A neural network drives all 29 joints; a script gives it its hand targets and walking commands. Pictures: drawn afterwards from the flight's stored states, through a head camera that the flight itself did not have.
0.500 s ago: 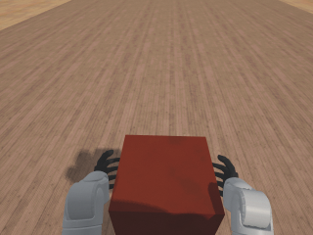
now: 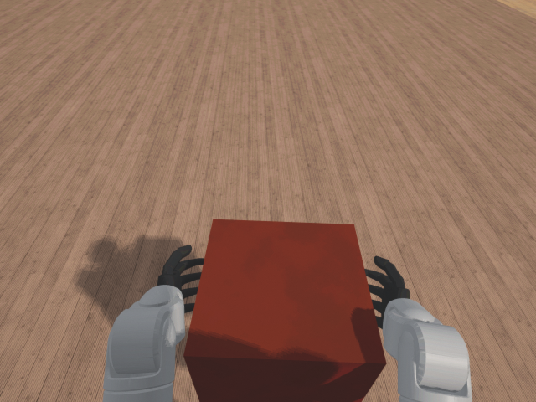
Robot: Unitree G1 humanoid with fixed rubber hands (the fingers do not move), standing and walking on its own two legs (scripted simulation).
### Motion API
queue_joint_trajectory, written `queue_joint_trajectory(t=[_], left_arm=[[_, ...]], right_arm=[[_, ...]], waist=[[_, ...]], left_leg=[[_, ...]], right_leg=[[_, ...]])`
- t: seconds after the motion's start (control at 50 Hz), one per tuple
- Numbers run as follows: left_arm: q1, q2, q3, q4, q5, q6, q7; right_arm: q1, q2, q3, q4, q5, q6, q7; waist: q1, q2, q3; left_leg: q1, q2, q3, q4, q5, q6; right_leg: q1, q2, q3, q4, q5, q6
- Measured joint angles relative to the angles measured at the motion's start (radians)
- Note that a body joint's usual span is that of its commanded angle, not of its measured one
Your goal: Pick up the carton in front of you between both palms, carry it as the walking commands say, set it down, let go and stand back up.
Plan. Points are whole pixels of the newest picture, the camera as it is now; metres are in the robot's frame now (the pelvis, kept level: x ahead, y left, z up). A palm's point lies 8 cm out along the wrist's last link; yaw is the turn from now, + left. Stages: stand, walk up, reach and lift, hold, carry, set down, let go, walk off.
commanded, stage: carry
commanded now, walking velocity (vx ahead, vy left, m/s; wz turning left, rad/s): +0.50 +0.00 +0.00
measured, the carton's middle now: (279, 326) +0.27 +0.00 -0.01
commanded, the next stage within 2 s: none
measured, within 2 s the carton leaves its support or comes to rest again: neither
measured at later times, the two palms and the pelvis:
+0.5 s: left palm (216, 164) +0.55 +0.12 +0.08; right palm (364, 171) +0.57 -0.18 +0.07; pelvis +0.29 -0.04 +0.00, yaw +3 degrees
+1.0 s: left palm (218, 142) +0.66 +0.13 +0.05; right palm (349, 151) +0.66 -0.17 +0.05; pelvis +0.40 -0.02 -0.02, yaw +0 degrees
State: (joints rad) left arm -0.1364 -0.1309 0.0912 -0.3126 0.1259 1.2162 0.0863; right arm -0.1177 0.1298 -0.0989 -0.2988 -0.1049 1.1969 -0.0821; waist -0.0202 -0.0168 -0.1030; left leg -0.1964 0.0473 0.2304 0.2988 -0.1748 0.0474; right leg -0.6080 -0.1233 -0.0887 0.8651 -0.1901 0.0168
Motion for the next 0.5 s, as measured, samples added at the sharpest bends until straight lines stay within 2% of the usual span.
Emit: queue_joint_trajectory(t=[0.08,0.18,0.2,0.22,0.24,0.26,0.3,0.32,0.36,0.44,0.5], left_arm=[[0.005,0.000,0.001,-0.057,-0.005,0.003,0.000],[-0.003,0.000,0.015,-0.073,-0.012,0.020,0.000],[-0.012,-0.001,0.019,-0.066,-0.013,0.024,-0.001],[-0.024,-0.003,0.019,-0.048,-0.012,0.020,-0.002],[-0.038,-0.005,0.017,-0.015,-0.010,0.009,-0.003],[-0.053,-0.007,0.016,0.018,-0.007,0.001,-0.003],[-0.061,-0.008,0.017,0.056,-0.005,-0.004,-0.003],[-0.056,-0.008,0.020,0.060,-0.006,-0.004,-0.004],[-0.038,-0.006,0.026,0.048,-0.013,-0.008,-0.005],[-0.019,-0.003,0.030,-0.002,-0.027,-0.029,-0.005],[-0.015,-0.002,0.026,-0.038,-0.034,-0.039,-0.005]], right_arm=[[-0.005,0.000,0.011,-0.047,0.003,0.003,-0.002],[-0.024,0.002,0.018,-0.059,-0.006,0.029,-0.002],[-0.030,0.003,0.015,-0.058,-0.010,0.035,-0.002],[-0.039,-0.001,0.008,-0.052,-0.012,0.038,-0.002],[-0.048,-0.006,-0.004,-0.037,-0.012,0.039,-0.002],[-0.055,-0.010,-0.015,-0.022,-0.012,0.041,-0.002],[-0.060,-0.009,-0.028,0.002,-0.014,0.045,-0.002],[-0.058,-0.001,-0.031,0.008,-0.018,0.045,-0.002],[-0.050,0.008,-0.023,0.006,-0.024,0.040,-0.003],[-0.042,0.004,0.005,-0.030,-0.020,0.019,-0.007],[-0.035,0.003,0.012,-0.069,-0.016,0.009,-0.009]], waist=[[0.005,0.004,-0.014],[0.008,0.014,-0.044],[0.009,0.016,-0.045],[0.015,0.032,-0.046],[0.021,0.055,-0.040],[0.027,0.063,-0.029],[0.031,0.058,0.001],[0.030,0.054,0.015],[0.031,0.050,0.042],[0.035,0.048,0.077],[0.032,0.052,0.077]], left_leg=[[0.110,-0.004,-0.006,-0.049,-0.054,-0.026],[0.236,0.005,-0.018,-0.021,-0.185,-0.079],[0.246,0.014,-0.025,0.030,-0.233,-0.092],[0.230,0.037,-0.034,0.121,-0.287,-0.101],[0.176,0.067,-0.054,0.264,-0.297,-0.100],[0.101,0.068,-0.097,0.429,-0.300,-0.101],[-0.051,0.036,-0.154,0.687,-0.317,-0.090],[-0.112,0.026,-0.159,0.743,-0.308,-0.082],[-0.195,0.023,-0.151,0.707,-0.268,-0.073],[-0.264,0.022,-0.132,0.452,-0.195,-0.076],[-0.260,0.023,-0.111,0.294,-0.077,-0.076]], right_leg=[[-0.007,0.003,-0.033,-0.208,0.097,0.001],[0.083,0.034,-0.097,-0.377,0.149,-0.022],[0.120,0.044,-0.116,-0.412,0.151,-0.025],[0.139,0.058,-0.132,-0.408,0.158,-0.058],[0.135,0.068,-0.146,-0.361,0.125,-0.087],[0.136,0.068,-0.153,-0.331,0.086,-0.101],[0.169,0.061,-0.156,-0.344,0.048,-0.104],[0.193,0.058,-0.156,-0.371,0.053,-0.086],[0.245,0.060,-0.154,-0.433,0.058,-0.086],[0.322,0.069,-0.144,-0.503,0.049,-0.083],[0.364,0.077,-0.140,-0.495,0.006,-0.070]])
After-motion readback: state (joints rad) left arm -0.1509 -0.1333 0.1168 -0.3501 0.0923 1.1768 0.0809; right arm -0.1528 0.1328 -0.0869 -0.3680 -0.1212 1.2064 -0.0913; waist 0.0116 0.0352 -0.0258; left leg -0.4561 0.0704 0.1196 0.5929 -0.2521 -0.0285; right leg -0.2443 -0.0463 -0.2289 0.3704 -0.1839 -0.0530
